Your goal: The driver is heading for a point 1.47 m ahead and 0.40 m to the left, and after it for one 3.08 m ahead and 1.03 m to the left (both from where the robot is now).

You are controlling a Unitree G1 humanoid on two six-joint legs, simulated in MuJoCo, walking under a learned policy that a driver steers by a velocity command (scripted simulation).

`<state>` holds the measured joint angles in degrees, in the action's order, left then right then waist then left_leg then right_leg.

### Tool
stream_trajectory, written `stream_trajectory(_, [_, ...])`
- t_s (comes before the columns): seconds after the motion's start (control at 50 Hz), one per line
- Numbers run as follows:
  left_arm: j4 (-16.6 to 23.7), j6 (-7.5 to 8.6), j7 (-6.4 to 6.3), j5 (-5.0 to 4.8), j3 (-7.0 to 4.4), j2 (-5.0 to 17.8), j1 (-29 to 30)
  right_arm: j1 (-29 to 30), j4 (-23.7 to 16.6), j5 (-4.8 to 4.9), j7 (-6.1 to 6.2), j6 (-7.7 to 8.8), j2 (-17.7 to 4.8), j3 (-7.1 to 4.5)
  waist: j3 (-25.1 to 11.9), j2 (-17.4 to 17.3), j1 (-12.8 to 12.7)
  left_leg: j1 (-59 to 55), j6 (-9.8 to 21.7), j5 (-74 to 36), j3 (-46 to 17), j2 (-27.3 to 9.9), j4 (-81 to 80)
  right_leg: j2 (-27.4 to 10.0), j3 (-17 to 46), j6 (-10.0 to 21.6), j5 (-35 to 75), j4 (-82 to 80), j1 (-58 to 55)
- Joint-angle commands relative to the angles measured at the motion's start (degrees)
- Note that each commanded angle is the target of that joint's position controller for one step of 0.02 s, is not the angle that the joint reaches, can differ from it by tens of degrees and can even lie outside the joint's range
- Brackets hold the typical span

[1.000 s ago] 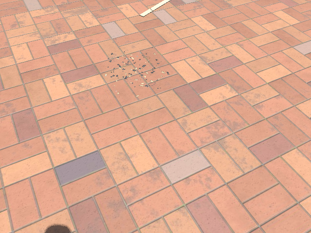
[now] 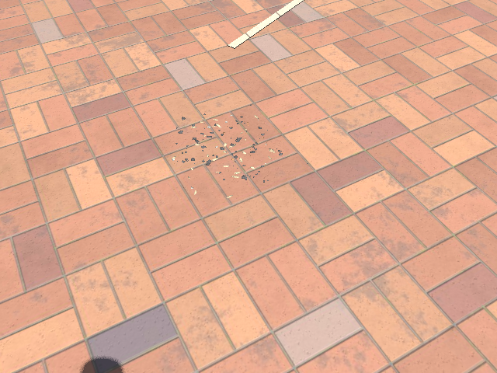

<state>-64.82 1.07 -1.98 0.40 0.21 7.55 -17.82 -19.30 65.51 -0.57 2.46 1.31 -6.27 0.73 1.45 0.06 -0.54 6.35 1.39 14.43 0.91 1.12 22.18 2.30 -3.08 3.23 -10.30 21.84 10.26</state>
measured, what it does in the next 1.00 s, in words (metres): walks ahead, turning left: right foot, then left foot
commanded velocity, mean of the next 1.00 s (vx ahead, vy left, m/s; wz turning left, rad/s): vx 0.33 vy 0.00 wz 0.22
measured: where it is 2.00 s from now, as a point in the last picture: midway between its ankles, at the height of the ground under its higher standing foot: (240, 306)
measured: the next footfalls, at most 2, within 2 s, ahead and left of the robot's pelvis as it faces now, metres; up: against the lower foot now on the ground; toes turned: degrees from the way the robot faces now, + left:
right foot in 0.36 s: +0.16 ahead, -0.12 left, +0.00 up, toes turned -4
left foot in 0.84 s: +0.48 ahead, +0.02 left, +0.00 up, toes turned +16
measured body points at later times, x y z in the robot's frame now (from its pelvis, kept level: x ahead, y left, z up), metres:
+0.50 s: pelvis +0.14 -0.05 +0.00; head +0.15 -0.07 +0.45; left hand +0.13 +0.19 -0.15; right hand +0.13 -0.29 -0.17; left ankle +0.07 +0.08 -0.66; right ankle +0.12 -0.12 -0.74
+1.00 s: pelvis +0.39 -0.02 -0.02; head +0.43 -0.01 +0.43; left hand +0.39 +0.23 -0.16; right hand +0.52 -0.26 -0.16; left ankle +0.44 +0.01 -0.74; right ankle +0.35 -0.17 -0.64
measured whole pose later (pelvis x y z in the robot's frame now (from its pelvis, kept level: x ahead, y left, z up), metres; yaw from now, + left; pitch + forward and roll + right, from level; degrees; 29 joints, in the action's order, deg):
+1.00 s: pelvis +0.39 -0.02 -0.02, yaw +16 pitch +0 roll +0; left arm -52.0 4.2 -1.7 1.5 -2.4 10.4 -13.2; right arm -11.4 54.0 -0.4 -0.1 1.9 -13.8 -4.5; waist 5.9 -0.2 0.4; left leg 17.8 10.1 8.9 4.7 8.7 26.6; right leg -2.8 0.1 0.3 -21.9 74.6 27.0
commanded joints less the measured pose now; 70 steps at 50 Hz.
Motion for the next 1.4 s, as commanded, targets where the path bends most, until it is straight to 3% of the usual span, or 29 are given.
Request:
stream_trajectory(0.02, [0.1, 0.27, -0.27, -0.03, -0.38, 3.4, -4.0, -4.7, -0.2, 0.01, 0.16, 0.25, -4.1, -0.51, 2.8, -0.5, 0.0, 4.2, 1.7, -7.6, -6.1, -6.7, -4.5, -7.1, 7.3, 0.5, 6.2, -3.0, -1.7])
stream_trajectory(0.1, [0.6, -0.18, 0.15, 0.38, -1.17, 4.3, -3.8, -6.9, -0.1, -0.46, -0.11, -0.32, -6.7, -1.87, 4.9, -3.5, 0.9, 5.6, 5.2, 18.7, -8.8, -6.0, -5.8, -2.4, 4.0, 2.0, -16.6, 3.3, 4.5])
stream_trajectory(0.16, [4.0, 0.64, 1.30, 1.70, -0.89, 1.8, 0.9, -11.9, 0.4, -0.37, -0.29, -0.42, -9.4, -3.39, 11.9, -8.8, 3.6, 2.7, 11.6, 32.4, -22.9, -16.5, -14.1, -0.8, -1.4, 1.8, -16.2, 16.2, 19.1])
stream_trajectory(0.2, [6.6, 1.83, 1.90, 1.69, -1.48, 3.4, 4.4, -12.4, 0.2, -0.96, -0.46, 0.29, -9.4, -3.86, 12.7, -7.3, 4.1, 0.7, 14.0, 25.9, -26.0, -19.8, -15.6, -3.7, 0.1, 1.9, -14.9, 22.3, 24.1])
stream_trajectory(0.26, [8.8, 3.31, 2.88, 0.90, -2.39, 4.7, 5.7, -10.6, -0.6, -1.01, -0.69, 1.62, -9.7, -4.28, 10.1, -5.3, 2.6, -3.3, 12.5, 13.5, -20.4, -18.1, -14.0, -5.3, 1.1, 1.5, -13.9, 20.9, 24.3])
stream_trajectory(0.3, [9.2, 3.65, 3.29, 0.41, -2.75, 4.1, 4.5, -8.4, -1.3, -0.69, -0.82, 2.17, -10.1, -4.46, 8.6, -5.7, 0.7, 0.7, 10.7, 7.6, -14.9, -15.4, -11.8, -3.7, -1.1, 1.4, -10.1, 15.3, 15.7])
stream_trajectory(0.34, [6.2, 3.57, 3.25, 0.07, -3.39, 3.5, -4.7, -5.2, -2.3, -0.13, -1.11, 2.45, -10.3, -4.55, 6.4, -4.0, -3.9, 11.3, 8.4, 3.3, -8.6, -11.1, -5.0, 0.4, -4.4, 1.2, -5.0, 7.8, -2.9])
stream_trajectory(0.36, [4.0, 3.75, 2.72, 0.27, -4.45, 5.5, -11.9, -4.9, -2.7, -0.40, -1.38, 3.00, -9.4, -4.19, 3.5, -0.6, -6.9, 17.0, 6.8, -1.7, -4.9, -8.2, 4.0, -0.6, -1.4, 1.7, -6.0, 5.6, -14.1])
stream_trajectory(0.38, [3.0, 4.09, 1.82, 1.24, -5.99, 11.4, -20.2, -3.1, -5.2, 0.02, -2.04, 3.49, -5.5, -3.02, 0.1, 13.4, -10.2, 26.4, 3.2, 3.2, 3.0, -1.0, 24.4, -15.5, 21.0, 5.6, -21.2, -6.3, -21.6])
stream_trajectory(0.4, [1.0, 3.28, 1.79, 1.00, -6.32, 13.6, -24.6, -3.0, -7.0, -0.85, -2.49, 3.56, -6.6, -3.54, -0.5, 17.7, -9.1, 34.0, 3.2, 16.6, 2.3, 2.6, 38.8, -24.0, 40.5, 10.1, -25.6, -13.9, -21.8])
stream_trajectory(0.42, [2.8, 2.78, 1.57, 1.09, -5.45, 11.3, -16.9, -0.7, -7.6, -1.85, -2.87, 3.21, -7.5, -3.88, 4.1, 8.2, -4.6, 36.1, 4.4, 12.7, -1.5, -2.2, 45.7, -23.8, 37.2, 10.0, -27.2, -13.1, -15.5])
stream_trajectory(0.44, [5.2, 3.09, 1.81, 0.96, -4.97, 9.7, -10.5, 0.6, -7.9, -1.52, -3.39, 3.34, -6.3, -3.58, 6.3, 2.6, -2.7, 35.1, 4.8, 6.3, -2.8, -4.3, 45.8, -22.1, 30.7, 8.8, -22.6, -13.4, -10.1])
stream_trajectory(0.46, [6.3, 3.57, 1.88, 0.93, -4.63, 9.1, -7.0, 0.3, -7.6, -0.94, -3.71, 3.44, -5.3, -3.49, 6.3, 1.0, -0.8, 32.6, 4.7, 2.2, -3.2, -5.4, 44.1, -19.8, 24.4, 7.4, -16.3, -14.4, -7.1])
stream_trajectory(0.52, [5.3, 4.98, 1.22, 0.70, -3.22, 6.0, -8.3, -1.1, -7.2, -1.20, -4.19, 1.99, -5.8, -4.08, 4.8, 2.7, 1.0, 30.5, 3.7, -2.1, -2.3, -4.9, 41.8, -15.8, 11.6, 4.5, 2.5, -14.5, -7.5])
stream_trajectory(0.58, [3.7, 5.46, 0.82, 0.66, -2.70, 6.0, -12.1, 4.0, -9.2, -0.84, -4.31, 1.01, -5.5, -4.22, 4.9, 3.4, 0.8, 34.8, 3.4, -5.6, -0.6, -3.9, 40.1, -14.7, 3.8, 2.9, 19.2, -13.2, -10.3])
stream_trajectory(0.72, [3.1, 5.97, -0.27, 0.43, -1.99, 7.0, -13.5, 20.0, -16.5, -0.62, -4.99, 1.04, -4.4, -2.82, 7.4, 4.4, -0.8, 27.4, 4.5, -13.3, 8.4, -0.6, 15.9, -13.9, -6.1, 1.8, 36.8, -12.0, -9.4])
stream_trajectory(0.8, [3.5, 5.41, -1.66, 0.40, -3.01, 10.3, -11.6, 8.8, -14.0, -1.17, -4.26, 1.25, -8.2, -4.45, 0.0, 6.4, 5.1, 14.4, 9.4, -7.2, 10.9, 5.0, 14.1, -15.6, -9.3, 0.7, 64.5, 7.2, -14.6])
stream_trajectory(0.84, [5.2, 4.92, -1.15, -0.09, -3.83, 11.9, -8.0, -4.5, -10.0, -2.25, -3.82, 2.05, -11.1, -6.14, -5.8, 5.8, 11.7, -1.1, 12.9, -12.2, 5.9, 3.9, 4.5, -14.0, -9.5, 0.1, 50.2, 32.4, -7.2])
stream_trajectory(0.86, [7.8, 5.02, -0.31, 0.15, -3.27, 7.9, -7.6, -4.8, -10.4, -2.34, -3.37, 2.13, -15.4, -7.22, -9.7, -3.6, 9.3, -12.6, 16.5, -26.3, -9.7, -9.8, 6.3, -7.2, -9.7, -0.7, 1.2, 52.2, 7.1])
stream_trajectory(0.88, [11.0, 4.48, -0.06, -1.42, -3.09, 5.8, -12.3, -3.2, -12.2, -1.75, -3.49, 1.63, -20.3, -8.36, -18.6, -9.4, 5.3, -25.3, 28.9, -42.4, -37.1, -23.6, 4.4, 1.7, -0.2, -2.3, -24.8, 70.4, 23.4])
stream_trajectory(0.9, [12.1, 4.68, 0.25, -0.20, -3.32, 8.3, -6.7, -0.7, -13.1, 0.05, -2.89, 0.84, -19.0, -8.21, -14.9, -0.3, 5.6, -19.1, 27.2, -35.0, -32.7, -21.8, -0.9, -2.3, 5.5, -1.8, -16.9, 68.6, 27.9])
stream_trajectory(0.92, [13.7, 4.99, 0.42, -0.14, -3.40, 8.9, -3.2, 3.8, -13.9, 0.46, -2.53, 0.72, -16.0, -7.36, -7.1, 1.1, 3.9, -10.3, 24.3, -33.0, -27.1, -20.0, -3.7, -4.3, 5.0, -1.9, -12.5, 63.9, 28.3])
stream_trajectory(0.96, [13.7, 3.83, 0.25, 1.22, -4.05, 9.4, -3.1, 6.2, -14.5, 0.62, -2.21, 0.95, -12.2, -6.22, -1.4, 5.0, 0.0, 1.8, 19.4, -40.6, -18.2, -14.7, -5.8, -6.6, 5.0, -2.9, -10.8, 55.4, 22.5])
stream_trajectory(1.0, [14.2, 1.13, 0.18, 1.86, -3.88, 7.6, -4.2, 5.6, -14.6, 0.42, -2.21, 1.61, -12.2, -5.86, -1.7, 3.2, -1.6, 6.9, 16.8, -45.5, -13.5, -11.0, -5.4, -6.7, 4.7, -4.1, -10.7, 49.4, 18.0])
stream_trajectory(1.08, [17.1, -0.56, 0.39, 1.57, -3.99, 8.1, -0.1, 2.8, -15.4, 0.03, -2.08, 1.44, -15.6, -6.57, -4.8, -1.4, -0.9, 4.5, 12.5, -52.1, -11.4, -7.6, -2.6, -6.2, 3.7, -5.8, -5.0, 41.8, 21.3])
stream_trajectory(1.14, [19.9, -1.46, 0.49, 1.43, -4.19, 9.6, 5.9, 0.2, -16.4, 0.40, -1.52, 0.23, -15.9, -6.69, -5.9, -3.8, 1.3, 1.0, 9.4, -46.3, -13.9, -7.1, -1.7, -6.3, 4.2, -6.6, -2.0, 38.9, 25.4])
stream_trajectory(1.18, [21.7, -1.86, 0.87, 1.46, -4.17, 10.1, 9.7, -1.5, -17.1, 0.31, -1.40, -0.31, -16.2, -6.86, -5.8, -4.3, 2.7, -1.0, 10.0, -28.3, -18.6, -7.8, -4.6, -6.8, 5.3, -7.2, -1.1, 36.6, 28.3])
stream_trajectory(1.26, [24.5, -1.37, 1.41, 1.69, -4.19, 11.1, 16.8, -3.7, -18.1, -0.32, -1.85, -0.06, -16.6, -7.20, -0.9, -4.3, 5.1, -4.9, 13.4, 0.8, -27.0, -9.2, -10.2, -6.8, 7.6, -7.3, 0.3, 27.8, 33.7])
stream_trajectory(1.4, [27.6, 1.51, 2.34, 0.90, -3.34, 11.1, 19.3, -5.3, -19.7, -1.17, -2.57, 1.21, -18.2, -7.72, -0.4, -5.7, 5.3, -3.4, 13.9, -7.8, -29.4, -8.2, -4.7, -2.2, 6.5, -5.0, -6.1, 14.5, 22.6])
Velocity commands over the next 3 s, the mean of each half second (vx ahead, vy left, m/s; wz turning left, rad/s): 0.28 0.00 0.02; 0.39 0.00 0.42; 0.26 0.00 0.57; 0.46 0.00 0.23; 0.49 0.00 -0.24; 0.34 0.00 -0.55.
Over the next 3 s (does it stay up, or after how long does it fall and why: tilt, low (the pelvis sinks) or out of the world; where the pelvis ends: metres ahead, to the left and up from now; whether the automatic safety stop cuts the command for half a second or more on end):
stays up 1.17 0.37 -0.01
